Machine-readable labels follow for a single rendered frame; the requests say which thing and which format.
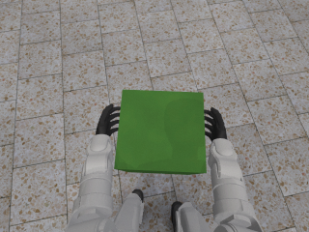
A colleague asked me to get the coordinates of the robot right forearm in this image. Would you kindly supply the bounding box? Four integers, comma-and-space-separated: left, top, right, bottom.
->
208, 138, 264, 232

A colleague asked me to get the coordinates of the robot left upper arm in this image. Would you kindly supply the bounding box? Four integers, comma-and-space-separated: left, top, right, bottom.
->
66, 217, 118, 232

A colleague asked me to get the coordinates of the robot left thigh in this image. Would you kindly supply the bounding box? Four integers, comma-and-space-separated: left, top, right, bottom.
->
113, 197, 145, 232

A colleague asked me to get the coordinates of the left robot hand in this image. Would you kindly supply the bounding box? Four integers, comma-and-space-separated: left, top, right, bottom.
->
95, 103, 121, 136

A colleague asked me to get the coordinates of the right robot hand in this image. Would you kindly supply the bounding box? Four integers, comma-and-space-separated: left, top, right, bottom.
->
204, 107, 228, 142

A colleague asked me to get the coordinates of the robot right upper arm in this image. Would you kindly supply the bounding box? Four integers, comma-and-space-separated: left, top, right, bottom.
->
213, 222, 258, 232

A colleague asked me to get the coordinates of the robot right shin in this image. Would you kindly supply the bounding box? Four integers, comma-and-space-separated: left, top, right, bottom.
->
176, 202, 193, 232

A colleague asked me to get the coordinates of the robot left forearm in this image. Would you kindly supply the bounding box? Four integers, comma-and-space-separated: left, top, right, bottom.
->
65, 133, 114, 232

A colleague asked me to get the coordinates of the carton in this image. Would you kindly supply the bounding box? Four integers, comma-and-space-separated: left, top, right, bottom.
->
114, 89, 207, 175

